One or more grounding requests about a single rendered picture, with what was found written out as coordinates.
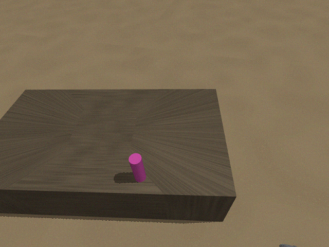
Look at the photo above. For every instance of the can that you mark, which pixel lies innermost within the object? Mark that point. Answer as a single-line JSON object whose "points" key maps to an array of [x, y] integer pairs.
{"points": [[137, 167]]}

